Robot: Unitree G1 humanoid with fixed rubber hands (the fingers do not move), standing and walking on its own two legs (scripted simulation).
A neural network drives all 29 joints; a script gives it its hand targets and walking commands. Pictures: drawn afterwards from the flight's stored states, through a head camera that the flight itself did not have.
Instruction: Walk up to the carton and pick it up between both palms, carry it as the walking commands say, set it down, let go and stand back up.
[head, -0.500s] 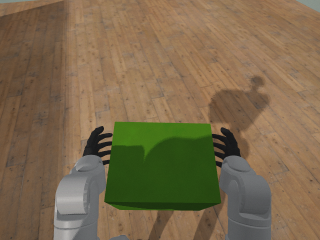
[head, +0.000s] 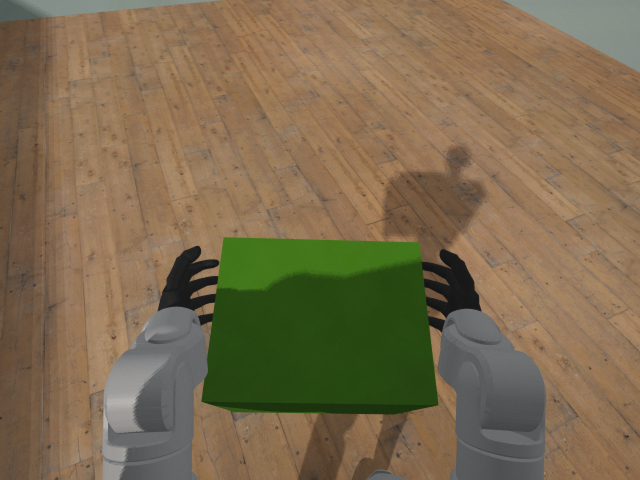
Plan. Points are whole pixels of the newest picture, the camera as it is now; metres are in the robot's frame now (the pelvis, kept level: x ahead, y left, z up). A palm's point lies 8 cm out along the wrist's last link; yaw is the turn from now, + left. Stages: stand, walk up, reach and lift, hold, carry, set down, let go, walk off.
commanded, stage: carry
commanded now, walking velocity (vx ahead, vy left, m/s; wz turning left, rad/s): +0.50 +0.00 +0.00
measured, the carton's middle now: (318, 335) +0.29 +0.00 +0.02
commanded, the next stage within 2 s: none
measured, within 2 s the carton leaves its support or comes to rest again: neither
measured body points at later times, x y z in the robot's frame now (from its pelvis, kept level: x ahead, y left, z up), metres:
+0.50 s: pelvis +0.35 -0.02 -0.01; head +0.35 -0.01 +0.44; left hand +0.61 +0.15 +0.09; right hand +0.64 -0.15 +0.09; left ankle +0.45 +0.08 -0.74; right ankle +0.20 -0.12 -0.75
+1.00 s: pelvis +0.61 -0.03 -0.01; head +0.63 -0.04 +0.44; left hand +0.88 +0.14 +0.08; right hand +0.90 -0.17 +0.07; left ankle +0.50 +0.09 -0.73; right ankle +0.67 -0.11 -0.75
